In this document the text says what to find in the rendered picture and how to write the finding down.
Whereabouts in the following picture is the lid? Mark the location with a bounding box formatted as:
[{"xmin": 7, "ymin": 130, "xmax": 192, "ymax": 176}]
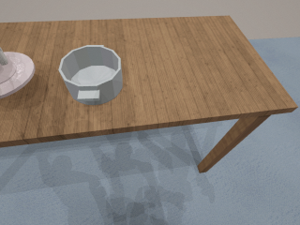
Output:
[{"xmin": 0, "ymin": 52, "xmax": 36, "ymax": 99}]

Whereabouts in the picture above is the table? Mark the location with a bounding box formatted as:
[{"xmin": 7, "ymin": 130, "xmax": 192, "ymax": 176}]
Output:
[{"xmin": 0, "ymin": 15, "xmax": 298, "ymax": 173}]

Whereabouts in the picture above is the pot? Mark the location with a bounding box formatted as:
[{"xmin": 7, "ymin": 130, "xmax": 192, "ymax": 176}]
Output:
[{"xmin": 58, "ymin": 45, "xmax": 123, "ymax": 105}]

